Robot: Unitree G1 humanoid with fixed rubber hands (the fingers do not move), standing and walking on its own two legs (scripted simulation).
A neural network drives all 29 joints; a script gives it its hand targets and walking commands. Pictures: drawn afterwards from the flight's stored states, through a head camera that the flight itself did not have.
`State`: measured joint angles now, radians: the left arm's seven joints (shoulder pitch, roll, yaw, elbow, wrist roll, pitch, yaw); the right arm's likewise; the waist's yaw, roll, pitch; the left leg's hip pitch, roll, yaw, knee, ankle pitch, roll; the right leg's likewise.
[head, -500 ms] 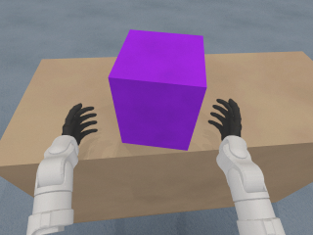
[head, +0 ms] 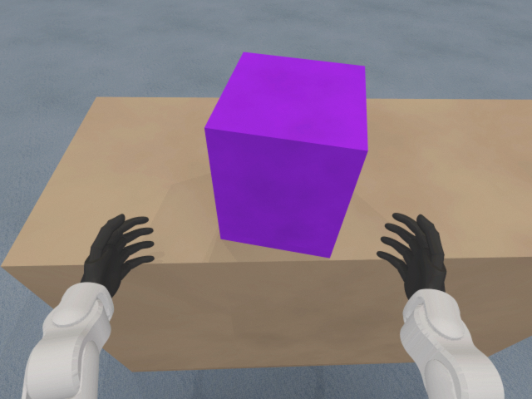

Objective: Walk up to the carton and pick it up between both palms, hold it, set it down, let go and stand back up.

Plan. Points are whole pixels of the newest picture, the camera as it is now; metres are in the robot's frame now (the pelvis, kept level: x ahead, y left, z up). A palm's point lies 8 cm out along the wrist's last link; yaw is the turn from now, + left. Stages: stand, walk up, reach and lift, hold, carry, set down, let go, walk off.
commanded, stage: set down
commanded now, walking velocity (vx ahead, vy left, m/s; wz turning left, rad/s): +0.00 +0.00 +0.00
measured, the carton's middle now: (288, 158) +0.46 -0.01 +0.10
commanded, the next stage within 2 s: let go in 1.94 s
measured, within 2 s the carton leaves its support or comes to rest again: neither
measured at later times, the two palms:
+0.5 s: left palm (96, 320) +0.20 +0.24 +0.06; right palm (429, 315) +0.19 -0.18 +0.08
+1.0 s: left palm (107, 321) +0.20 +0.24 +0.03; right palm (417, 324) +0.20 -0.18 +0.03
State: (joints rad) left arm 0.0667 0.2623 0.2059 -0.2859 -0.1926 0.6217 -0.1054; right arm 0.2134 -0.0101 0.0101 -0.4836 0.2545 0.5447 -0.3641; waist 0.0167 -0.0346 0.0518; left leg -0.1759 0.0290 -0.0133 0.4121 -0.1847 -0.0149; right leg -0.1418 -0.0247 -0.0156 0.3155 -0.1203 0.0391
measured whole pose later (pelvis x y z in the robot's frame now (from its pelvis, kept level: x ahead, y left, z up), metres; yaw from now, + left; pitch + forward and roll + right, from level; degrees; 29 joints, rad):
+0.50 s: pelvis +0.01 -0.01 +0.00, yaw +0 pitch -3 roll -1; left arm 0.34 0.31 0.17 -0.40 -0.23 0.49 -0.11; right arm 0.44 -0.01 0.01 -0.55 0.24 0.56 -0.28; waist 0.05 -0.03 0.06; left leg -0.17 0.04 -0.01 0.41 -0.20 -0.01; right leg -0.13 -0.01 -0.02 0.31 -0.13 0.03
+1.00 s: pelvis +0.02 -0.01 +0.00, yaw +0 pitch -2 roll -2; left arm 0.36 0.31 0.14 -0.31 -0.22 0.45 -0.09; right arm 0.44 -0.01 0.01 -0.26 0.20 0.35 -0.21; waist 0.05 -0.03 0.08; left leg -0.17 0.05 -0.01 0.41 -0.22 -0.02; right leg -0.13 -0.01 -0.02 0.30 -0.14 0.03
